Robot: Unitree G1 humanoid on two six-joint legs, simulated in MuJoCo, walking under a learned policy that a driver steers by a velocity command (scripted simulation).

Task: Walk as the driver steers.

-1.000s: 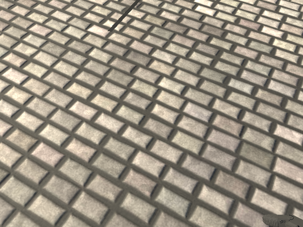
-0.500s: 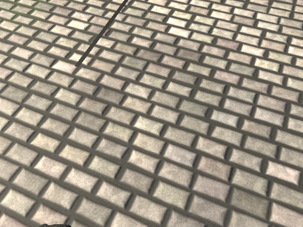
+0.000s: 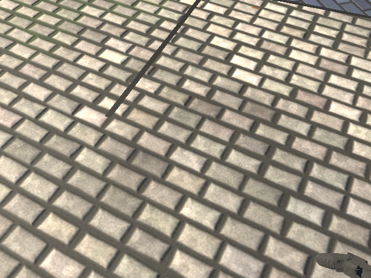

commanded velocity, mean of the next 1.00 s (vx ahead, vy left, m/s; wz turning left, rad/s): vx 0.50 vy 0.00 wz -0.54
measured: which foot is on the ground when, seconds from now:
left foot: down 0.00-0.50, up 0.52-0.98, down 1.00-1.00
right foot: down 0.00-0.00, up 0.02-0.50, down 0.52-1.00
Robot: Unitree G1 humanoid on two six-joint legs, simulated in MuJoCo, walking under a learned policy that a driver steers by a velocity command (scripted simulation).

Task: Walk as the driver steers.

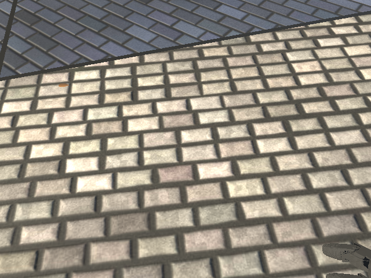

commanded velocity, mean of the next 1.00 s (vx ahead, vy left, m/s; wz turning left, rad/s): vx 0.34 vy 0.00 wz -0.13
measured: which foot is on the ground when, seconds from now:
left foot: down 0.00-0.50, up 0.52-0.98, down 1.00-1.00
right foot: down 0.00-0.02, up 0.04-0.48, down 0.50-1.00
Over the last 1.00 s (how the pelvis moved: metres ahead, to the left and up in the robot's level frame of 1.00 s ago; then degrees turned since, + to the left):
0.53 -0.12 0.00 -34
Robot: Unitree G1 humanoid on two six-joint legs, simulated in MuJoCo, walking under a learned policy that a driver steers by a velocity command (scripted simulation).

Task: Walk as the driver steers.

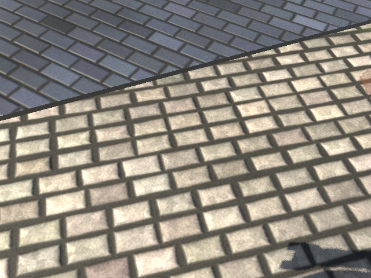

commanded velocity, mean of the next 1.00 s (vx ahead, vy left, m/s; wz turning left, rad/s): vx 0.01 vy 0.00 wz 0.57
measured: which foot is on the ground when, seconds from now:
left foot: down 0.00-0.46, up 0.48-0.86, down 0.88-1.00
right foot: down 0.00-0.00, up 0.02-0.44, down 0.46-0.88, up 0.90-1.00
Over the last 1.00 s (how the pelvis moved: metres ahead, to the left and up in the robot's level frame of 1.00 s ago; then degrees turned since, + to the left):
0.42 -0.08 0.01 -4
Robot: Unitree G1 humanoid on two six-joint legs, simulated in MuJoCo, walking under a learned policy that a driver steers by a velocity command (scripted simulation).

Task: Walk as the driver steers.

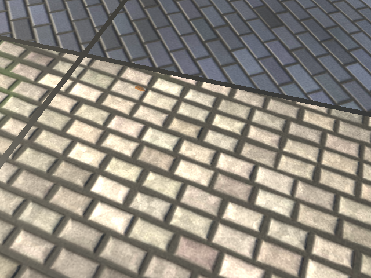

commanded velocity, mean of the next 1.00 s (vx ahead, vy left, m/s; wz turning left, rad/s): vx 0.13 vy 0.00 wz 0.37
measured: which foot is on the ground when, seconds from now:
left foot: down 0.00-0.34, up 0.36-0.70, down 0.72-1.00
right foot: up 0.00-0.32, down 0.34-0.72, up 0.74-1.00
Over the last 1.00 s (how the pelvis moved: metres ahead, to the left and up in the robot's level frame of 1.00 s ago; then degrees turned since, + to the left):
0.03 0.01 0.01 36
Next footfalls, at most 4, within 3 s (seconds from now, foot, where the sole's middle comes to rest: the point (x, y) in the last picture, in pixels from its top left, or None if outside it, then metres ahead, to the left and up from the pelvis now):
0.34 right None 0.09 -0.12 -0.77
0.72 left None -0.01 0.11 -0.77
1.16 right None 0.38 -0.01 -0.77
1.70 left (95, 229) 0.59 0.32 -0.77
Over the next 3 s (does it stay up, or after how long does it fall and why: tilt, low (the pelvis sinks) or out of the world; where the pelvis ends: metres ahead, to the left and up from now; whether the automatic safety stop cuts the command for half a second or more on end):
stays up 0.98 0.27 0.01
